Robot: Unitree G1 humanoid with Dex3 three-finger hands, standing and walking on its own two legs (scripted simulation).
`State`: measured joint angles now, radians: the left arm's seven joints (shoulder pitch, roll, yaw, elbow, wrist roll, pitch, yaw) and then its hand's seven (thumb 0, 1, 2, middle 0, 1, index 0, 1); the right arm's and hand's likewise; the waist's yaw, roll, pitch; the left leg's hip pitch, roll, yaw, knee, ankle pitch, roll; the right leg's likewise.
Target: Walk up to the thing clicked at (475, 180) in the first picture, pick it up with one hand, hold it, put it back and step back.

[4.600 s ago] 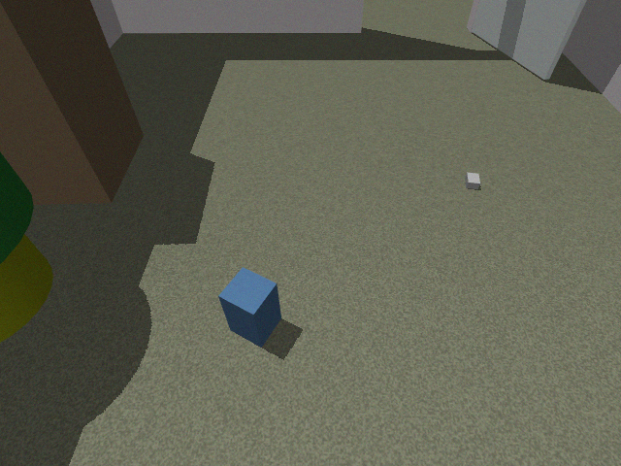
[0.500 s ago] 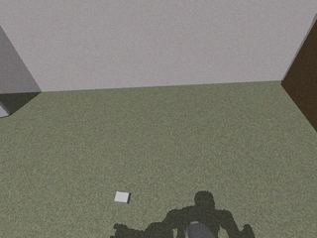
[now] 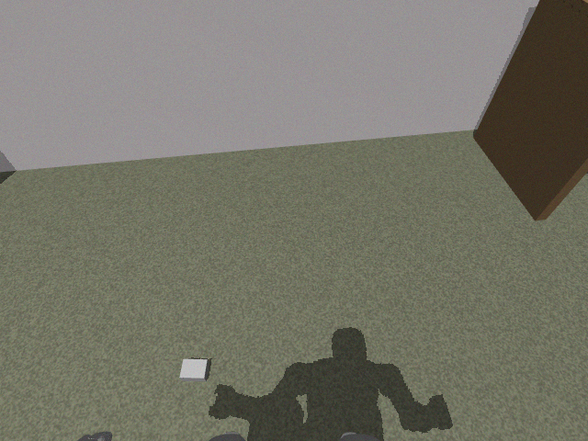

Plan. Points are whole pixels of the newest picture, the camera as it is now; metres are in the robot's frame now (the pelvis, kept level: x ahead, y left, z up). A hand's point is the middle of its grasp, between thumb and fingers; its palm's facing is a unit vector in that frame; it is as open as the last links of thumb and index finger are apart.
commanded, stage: walk up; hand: left
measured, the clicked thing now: (194, 370) +0.42 +0.33 -0.72
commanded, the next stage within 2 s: stand in 1.62 s
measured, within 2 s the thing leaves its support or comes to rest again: neither
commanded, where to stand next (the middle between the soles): +0.07 -0.01 m, yaw +3 degrees
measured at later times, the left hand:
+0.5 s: hand out of the picture +0.12 +0.24 -0.11, palm faces +0.00 -0.94 -0.34, open 7.4 cm
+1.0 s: hand out of the picture +0.10 +0.26 -0.11, palm faces +0.02 -0.95 -0.31, open 7.3 cm
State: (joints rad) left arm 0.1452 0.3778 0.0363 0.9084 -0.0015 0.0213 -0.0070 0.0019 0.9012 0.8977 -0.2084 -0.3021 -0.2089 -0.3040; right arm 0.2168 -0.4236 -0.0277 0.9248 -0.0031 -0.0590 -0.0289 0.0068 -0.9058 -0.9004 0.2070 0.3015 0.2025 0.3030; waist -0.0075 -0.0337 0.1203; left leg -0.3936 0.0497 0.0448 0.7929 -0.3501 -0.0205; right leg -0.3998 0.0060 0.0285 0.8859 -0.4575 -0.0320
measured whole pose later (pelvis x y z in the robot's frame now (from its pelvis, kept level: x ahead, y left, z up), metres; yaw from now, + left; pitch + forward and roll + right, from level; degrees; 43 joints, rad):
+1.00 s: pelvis +0.01 +0.01 +0.04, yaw +1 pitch -2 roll +0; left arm 0.05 0.35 0.04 1.13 0.00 0.02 -0.03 0.00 0.90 0.90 -0.21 -0.30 -0.21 -0.30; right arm 0.08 -0.36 0.00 1.13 -0.01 -0.03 0.00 0.01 -0.91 -0.90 0.21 0.30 0.20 0.30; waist 0.00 0.00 0.07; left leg -0.20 0.04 0.01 0.39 -0.16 -0.03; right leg -0.15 0.00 0.00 0.39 -0.21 0.00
